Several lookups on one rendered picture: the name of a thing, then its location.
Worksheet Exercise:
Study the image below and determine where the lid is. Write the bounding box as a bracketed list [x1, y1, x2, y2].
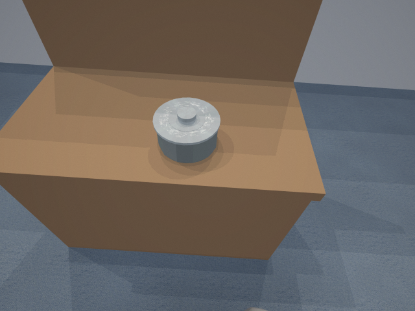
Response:
[153, 98, 220, 145]

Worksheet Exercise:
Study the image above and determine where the table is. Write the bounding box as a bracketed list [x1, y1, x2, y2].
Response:
[0, 0, 326, 260]

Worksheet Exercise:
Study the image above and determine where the pot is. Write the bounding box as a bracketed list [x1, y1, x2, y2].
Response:
[157, 131, 218, 163]

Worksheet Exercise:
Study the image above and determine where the knob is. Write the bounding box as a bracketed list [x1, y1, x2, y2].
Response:
[177, 106, 196, 122]

